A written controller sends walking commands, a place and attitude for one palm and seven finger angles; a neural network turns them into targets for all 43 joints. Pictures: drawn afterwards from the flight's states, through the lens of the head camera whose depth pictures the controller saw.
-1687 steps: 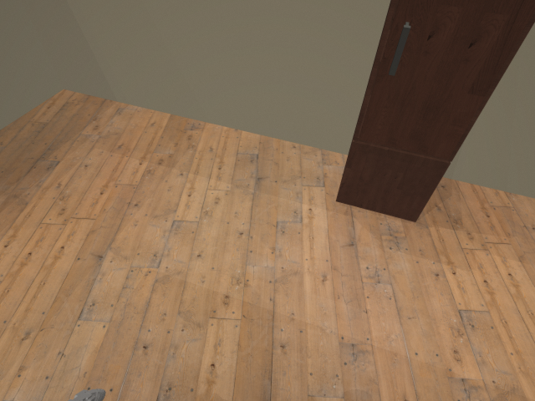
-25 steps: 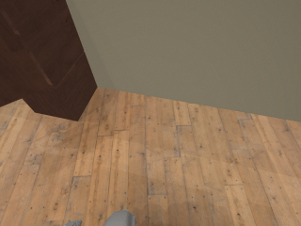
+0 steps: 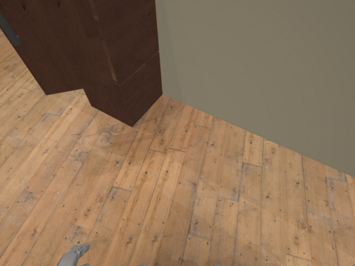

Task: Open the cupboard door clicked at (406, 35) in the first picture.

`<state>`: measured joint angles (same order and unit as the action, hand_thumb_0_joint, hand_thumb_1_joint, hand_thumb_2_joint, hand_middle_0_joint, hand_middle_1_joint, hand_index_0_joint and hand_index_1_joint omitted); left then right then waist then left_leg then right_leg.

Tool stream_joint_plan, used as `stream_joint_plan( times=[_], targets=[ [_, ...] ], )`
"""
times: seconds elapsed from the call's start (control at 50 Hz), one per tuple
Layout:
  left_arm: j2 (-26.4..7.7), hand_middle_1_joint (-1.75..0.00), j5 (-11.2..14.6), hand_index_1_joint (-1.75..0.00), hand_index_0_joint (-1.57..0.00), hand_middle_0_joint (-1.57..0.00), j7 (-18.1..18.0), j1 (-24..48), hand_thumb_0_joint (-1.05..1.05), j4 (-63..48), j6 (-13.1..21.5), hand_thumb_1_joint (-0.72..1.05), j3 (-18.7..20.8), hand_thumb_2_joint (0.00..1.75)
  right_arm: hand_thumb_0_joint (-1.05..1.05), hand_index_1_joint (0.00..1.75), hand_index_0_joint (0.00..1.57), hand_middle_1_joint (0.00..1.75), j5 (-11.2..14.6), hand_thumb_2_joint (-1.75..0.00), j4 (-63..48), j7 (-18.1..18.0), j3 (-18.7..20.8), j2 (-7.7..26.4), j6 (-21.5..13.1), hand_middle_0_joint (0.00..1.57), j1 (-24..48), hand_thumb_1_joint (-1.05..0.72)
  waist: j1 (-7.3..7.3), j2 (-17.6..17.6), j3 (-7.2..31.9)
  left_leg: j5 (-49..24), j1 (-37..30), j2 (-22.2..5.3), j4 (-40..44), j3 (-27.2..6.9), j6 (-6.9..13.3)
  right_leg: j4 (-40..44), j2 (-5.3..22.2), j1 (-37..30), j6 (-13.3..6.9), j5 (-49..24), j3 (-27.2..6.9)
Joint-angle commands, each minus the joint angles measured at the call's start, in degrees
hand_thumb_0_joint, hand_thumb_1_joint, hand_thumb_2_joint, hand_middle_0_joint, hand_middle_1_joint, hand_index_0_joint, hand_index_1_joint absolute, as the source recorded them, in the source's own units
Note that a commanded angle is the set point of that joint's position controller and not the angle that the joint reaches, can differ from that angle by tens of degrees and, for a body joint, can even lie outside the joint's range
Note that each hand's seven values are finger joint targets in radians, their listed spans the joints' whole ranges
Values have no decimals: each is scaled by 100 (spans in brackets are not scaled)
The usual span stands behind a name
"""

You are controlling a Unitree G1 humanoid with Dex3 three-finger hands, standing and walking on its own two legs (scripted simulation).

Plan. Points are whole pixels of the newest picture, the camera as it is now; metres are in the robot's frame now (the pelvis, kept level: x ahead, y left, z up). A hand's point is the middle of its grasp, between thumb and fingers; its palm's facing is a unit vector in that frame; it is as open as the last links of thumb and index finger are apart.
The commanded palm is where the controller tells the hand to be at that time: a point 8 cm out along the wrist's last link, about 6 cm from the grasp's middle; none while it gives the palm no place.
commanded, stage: turn to face it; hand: left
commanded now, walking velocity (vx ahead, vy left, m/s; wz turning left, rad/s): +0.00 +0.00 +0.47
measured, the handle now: (6, 23) +0.89 +0.70 +0.05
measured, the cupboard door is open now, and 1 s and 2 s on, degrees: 47 47 47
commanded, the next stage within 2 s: take the last steps up to it in 0.34 s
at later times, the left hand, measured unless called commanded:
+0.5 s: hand out of the picture -0.04 +0.20 -0.18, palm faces +0.30 -0.93 -0.22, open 7.4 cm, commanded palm none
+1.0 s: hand out of the picture -0.05 +0.18 -0.16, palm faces +0.47 -0.87 -0.18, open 7.4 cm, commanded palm none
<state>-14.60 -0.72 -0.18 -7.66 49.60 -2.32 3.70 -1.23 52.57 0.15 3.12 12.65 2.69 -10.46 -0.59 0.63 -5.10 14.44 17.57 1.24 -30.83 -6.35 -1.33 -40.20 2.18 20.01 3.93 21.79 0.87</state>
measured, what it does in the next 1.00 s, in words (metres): steps on the spot, turning left: right foot, then left foot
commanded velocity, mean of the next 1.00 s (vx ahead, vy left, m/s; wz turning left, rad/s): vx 0.17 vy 0.09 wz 0.23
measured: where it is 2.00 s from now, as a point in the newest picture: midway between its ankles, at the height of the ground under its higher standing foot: (132, 226)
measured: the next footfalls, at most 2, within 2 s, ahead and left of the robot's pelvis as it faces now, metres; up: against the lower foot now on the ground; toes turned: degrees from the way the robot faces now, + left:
right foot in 0.02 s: +0.04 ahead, -0.13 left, +0.00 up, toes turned -1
left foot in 0.40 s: +0.02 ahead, +0.11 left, +0.00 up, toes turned +16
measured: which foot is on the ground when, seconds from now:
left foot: down 0.00-0.02, up 0.04-0.38, down 0.40-0.70, up 0.72-1.00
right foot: up 0.00-0.00, down 0.02-0.40, up 0.42-0.68, down 0.70-1.00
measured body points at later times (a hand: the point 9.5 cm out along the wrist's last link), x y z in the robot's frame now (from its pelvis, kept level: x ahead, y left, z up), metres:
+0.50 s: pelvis +0.00 -0.01 +0.00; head +0.03 +0.03 +0.44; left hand -0.05 +0.25 -0.16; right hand +0.17 -0.21 -0.13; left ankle -0.02 +0.10 -0.73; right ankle +0.00 -0.14 -0.70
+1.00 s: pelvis +0.07 +0.04 +0.01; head +0.10 +0.06 +0.46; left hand -0.07 +0.22 -0.14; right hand +0.23 -0.16 -0.14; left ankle +0.08 +0.21 -0.70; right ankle +0.04 -0.13 -0.73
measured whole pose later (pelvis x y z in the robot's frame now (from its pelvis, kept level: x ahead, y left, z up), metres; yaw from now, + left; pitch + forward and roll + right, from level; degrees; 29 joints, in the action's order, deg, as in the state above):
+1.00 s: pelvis +0.07 +0.04 +0.01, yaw +23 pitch +1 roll +2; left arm -8.7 -2.0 0.4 -22.3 61.6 3.1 2.4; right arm -0.9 57.2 2.9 3.3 12.7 1.9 -10.4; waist 2.8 -2.0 -3.7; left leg 14.6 27.6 -3.7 -41.5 4.6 -1.9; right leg -20.5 9.4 1.8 4.7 18.1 9.6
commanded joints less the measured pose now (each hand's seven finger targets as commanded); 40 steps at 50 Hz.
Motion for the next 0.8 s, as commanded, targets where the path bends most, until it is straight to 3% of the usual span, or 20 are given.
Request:
stream_joint_plan(
  times=[0.0,0.02,0.04,0.08,0.14,0.26,0.3,0.34,0.36,0.38,0.4,0.44,0.5,0.58,0.64,0.66,0.68,0.7,0.74,0.78],
  targets=[
    [-1251,-30,-102,-30,-20,-20,-154,-1007,0,-199,292,90,312,90,0,30,20,30,99,-90,-663,10,279,593,-118,20,280,-90,413,-1527,1017,993,1622,243,-1438,276,-46,2384,1944,-2367,-745,-1456,-1920],
    [-1385,-30,-91,-30,-20,-20,-151,-952,0,-248,275,90,270,90,0,30,20,30,51,-90,-725,39,287,723,-102,20,343,-90,418,-1551,871,2208,1542,190,-2836,354,-70,2419,2680,-1619,-1325,-1918,-2149],
    [-1055,-30,-63,-30,-20,-20,-214,-729,0,-265,283,90,245,90,0,30,20,30,31,-90,-619,24,334,739,-18,20,364,-90,290,-1763,776,1975,1540,-41,-3613,131,-34,2350,2435,-1263,-1363,-2011,-1986],
    [-699,-30,-33,-30,-20,-20,-176,-289,0,-344,276,90,113,90,0,30,20,30,19,-90,-414,92,283,618,45,20,323,-90,33,-1273,365,1201,1590,-209,-4058,317,-150,2145,1716,-1035,-1135,-2531,-820],
    [-656,-30,-64,-30,-20,-20,-180,-427,0,-296,318,90,102,90,0,30,20,30,53,-90,-322,139,205,417,71,20,338,-90,62,-1125,451,1045,1235,-223,-3238,660,-234,2076,1557,-1201,-1007,-3067,-176],
    [-907,-30,-101,-30,-20,-20,-158,-1014,0,85,330,90,191,90,0,30,20,30,89,-90,-313,109,75,244,-35,20,658,-90,351,-1190,633,1286,686,-94,-1285,1071,-161,1704,1717,-1879,-1141,-4139,-125],
    [-897,-30,-78,-30,-20,-20,-151,-943,0,154,318,90,207,90,0,30,20,30,89,-90,-227,68,49,278,-82,20,448,-90,225,-1116,715,811,163,-74,-503,1129,-114,1472,1686,-1699,-1027,-4027,-33],
    [-791,-30,-14,-30,-20,-20,-123,-793,0,214,287,90,188,90,0,30,20,30,72,-90,-79,57,68,433,-144,20,83,-90,-12,-890,821,-359,-900,-194,729,1002,20,903,1444,-1078,-600,-3265,281],
    [-548,-30,35,-30,-20,-20,-103,-849,0,117,251,90,153,90,0,30,20,30,14,-90,-63,27,154,895,-208,20,-96,-90,-101,269,1069,-1643,-1695,-1124,940,-16,392,164,1014,-229,-251,-1992,658],
    [-228,-30,56,-30,-20,-20,-89,-739,0,-28,204,90,23,90,0,30,20,30,-18,-90,-38,-13,246,1342,-184,20,-328,-90,-217,1534,1021,-3528,-1865,-2339,1011,-1301,1167,-678,494,646,28,1132,672],
    [-307,-30,-1,-30,-20,-20,-106,-502,0,-119,128,90,19,90,0,30,20,30,-40,-90,-26,-69,245,1428,-127,20,-390,-90,-294,1045,896,-3146,-1342,-2482,1004,-1249,1516,-1382,395,572,-49,1531,275],
    [-306,-30,-2,-30,-20,-20,-86,-352,0,101,71,90,52,90,0,30,20,30,-44,-90,-34,-185,149,1084,-188,20,-113,-90,-147,1548,778,-2741,-1116,-1901,1051,-855,1317,-1883,399,779,-75,1022,-68],
    [-178,-30,-40,-30,-20,-20,30,-456,0,249,97,90,56,90,0,30,20,30,-49,-90,-60,-167,104,958,-238,20,1,-90,-3,870,588,-952,-901,-1550,1346,-582,1186,-1663,236,695,-160,673,156],
    [-94,-30,-59,-30,-20,-20,116,-501,0,266,197,90,33,90,0,30,20,30,-56,-90,-14,-91,142,987,-237,20,-39,-90,27,923,272,1015,-251,-1290,1567,-663,1104,-407,36,-16,-242,557,501],
    [-239,-30,-90,-30,-20,-20,120,-1510,0,563,327,90,122,90,0,30,20,30,18,-90,-76,-45,152,874,-232,20,248,-90,540,251,339,1815,923,-690,544,-260,752,1353,46,-1886,-287,-85,443],
    [-629,-30,-159,-30,-20,-20,57,-1922,0,647,391,90,223,90,0,30,20,30,79,-90,-199,-8,89,471,-249,20,271,-90,742,-1080,293,1944,2100,-42,-912,408,406,2400,1227,-2689,-624,1151,-1039],
    [-1103,-30,-130,-30,-20,-20,-2,-2165,0,639,405,90,298,90,0,30,20,30,31,-90,-491,50,57,426,-266,20,681,-90,941,-1986,7,2136,2727,151,-2467,635,177,3388,2683,-2358,-1260,1865,-3097],
    [-1078,-30,-79,-30,-20,-20,-39,-2035,0,580,460,90,287,90,0,30,20,30,-40,-90,-531,92,116,664,-255,20,859,-90,772,-1272,-186,1557,2738,-214,-3258,168,169,3495,2826,-1770,-1495,2100,-3338],
    [-696,-30,-87,-30,-20,-20,-79,-1227,0,499,533,90,194,90,0,30,20,30,-29,-90,-332,169,181,589,-179,20,675,-90,301,-1074,-427,588,2527,-590,-3686,130,61,3448,2437,-1052,-1226,1674,-2253],
    [-471,-30,-70,-30,-20,-20,-59,-1076,0,488,619,90,130,90,0,30,20,30,-28,-90,-151,236,126,380,-154,20,444,-90,163,-1097,-280,-46,2125,-664,-3356,449,-83,3294,1906,-988,-916,132,-844]
  ],
)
